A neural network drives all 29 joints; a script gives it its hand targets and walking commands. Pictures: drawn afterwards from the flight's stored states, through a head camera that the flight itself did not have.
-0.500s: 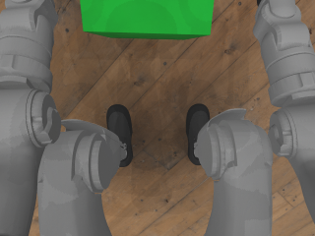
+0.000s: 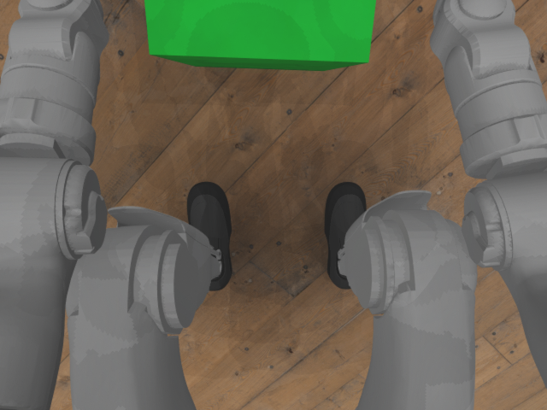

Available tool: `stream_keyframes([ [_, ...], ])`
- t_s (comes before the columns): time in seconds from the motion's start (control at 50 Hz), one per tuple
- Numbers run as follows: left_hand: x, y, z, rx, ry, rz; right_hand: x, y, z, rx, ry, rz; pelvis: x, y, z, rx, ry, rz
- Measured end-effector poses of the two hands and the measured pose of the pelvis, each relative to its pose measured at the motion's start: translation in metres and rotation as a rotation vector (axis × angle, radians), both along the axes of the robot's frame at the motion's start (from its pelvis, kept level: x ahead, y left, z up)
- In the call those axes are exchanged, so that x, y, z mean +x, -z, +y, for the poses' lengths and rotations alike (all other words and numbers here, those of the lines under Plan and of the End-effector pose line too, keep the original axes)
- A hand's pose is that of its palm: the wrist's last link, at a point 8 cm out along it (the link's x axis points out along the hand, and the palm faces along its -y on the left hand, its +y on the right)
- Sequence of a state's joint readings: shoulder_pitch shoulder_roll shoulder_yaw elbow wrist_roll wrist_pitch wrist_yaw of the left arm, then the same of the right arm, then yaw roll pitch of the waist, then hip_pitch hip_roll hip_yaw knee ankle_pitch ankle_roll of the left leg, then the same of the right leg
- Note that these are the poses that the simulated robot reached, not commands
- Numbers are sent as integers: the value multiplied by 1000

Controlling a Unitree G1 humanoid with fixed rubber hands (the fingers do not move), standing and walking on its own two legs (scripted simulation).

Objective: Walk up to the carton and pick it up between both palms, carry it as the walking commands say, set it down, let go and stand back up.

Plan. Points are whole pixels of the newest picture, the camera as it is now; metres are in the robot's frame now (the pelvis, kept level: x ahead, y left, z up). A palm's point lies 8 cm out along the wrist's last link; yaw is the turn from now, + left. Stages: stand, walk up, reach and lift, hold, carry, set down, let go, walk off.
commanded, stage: reach and lift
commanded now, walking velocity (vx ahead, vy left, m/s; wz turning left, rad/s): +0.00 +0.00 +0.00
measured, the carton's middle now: out of the picture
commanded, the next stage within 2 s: none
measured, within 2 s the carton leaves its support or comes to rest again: leaves its support in 1.06 s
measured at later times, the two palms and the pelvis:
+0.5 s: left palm out of the picture +0.56 +0.13 -0.21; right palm out of the picture +0.54 -0.17 -0.19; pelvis +0.00 +0.00 +0.00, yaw +0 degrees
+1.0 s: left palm out of the picture +0.56 +0.14 -0.20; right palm out of the picture +0.55 -0.16 -0.19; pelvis +0.00 +0.00 -0.01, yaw +0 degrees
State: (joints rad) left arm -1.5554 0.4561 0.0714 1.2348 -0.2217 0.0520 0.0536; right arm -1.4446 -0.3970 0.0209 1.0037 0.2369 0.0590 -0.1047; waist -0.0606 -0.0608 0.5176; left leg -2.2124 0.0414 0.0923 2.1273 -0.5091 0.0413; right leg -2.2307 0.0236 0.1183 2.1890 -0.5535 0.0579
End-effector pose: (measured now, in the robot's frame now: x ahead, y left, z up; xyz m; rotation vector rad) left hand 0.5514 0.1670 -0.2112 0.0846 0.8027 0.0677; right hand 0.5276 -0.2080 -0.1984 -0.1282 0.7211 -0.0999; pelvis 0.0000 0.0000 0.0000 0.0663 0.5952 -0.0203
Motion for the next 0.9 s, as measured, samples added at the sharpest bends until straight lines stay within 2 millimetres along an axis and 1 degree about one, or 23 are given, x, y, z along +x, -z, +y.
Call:
stream_keyframes([
  [0.06,0,0,-2,-2,13,1,5,-3,10,14,-28,-10,0,0,0,0,0,0],
  [0.1,1,0,-8,-10,31,1,10,-6,18,35,-40,-19,0,0,0,0,0,0],
  [0.14,2,0,-16,-32,47,3,14,-8,28,59,-51,-23,0,0,0,0,-1,5],
  [0.2,5,-3,-34,-68,68,-3,19,-11,41,89,-48,-23,1,0,0,0,-1,11],
  [0.32,6,-3,-34,-48,47,-10,15,-6,34,101,15,-3,2,0,0,0,-1,14],
  [0.4,5,-3,-35,-50,47,-10,17,-7,40,110,11,-4,2,0,0,0,-1,15],
  [0.54,6,-2,-35,-53,47,-10,17,-6,40,115,28,-2,2,1,0,-1,-2,18],
  [0.76,6,0,-31,-94,69,-1,21,-4,41,175,80,7,4,5,3,-8,-5,23],
  [0.9,7,-2,-31,-98,67,21,22,-4,42,169,89,8,4,7,3,-12,-7,19],
])
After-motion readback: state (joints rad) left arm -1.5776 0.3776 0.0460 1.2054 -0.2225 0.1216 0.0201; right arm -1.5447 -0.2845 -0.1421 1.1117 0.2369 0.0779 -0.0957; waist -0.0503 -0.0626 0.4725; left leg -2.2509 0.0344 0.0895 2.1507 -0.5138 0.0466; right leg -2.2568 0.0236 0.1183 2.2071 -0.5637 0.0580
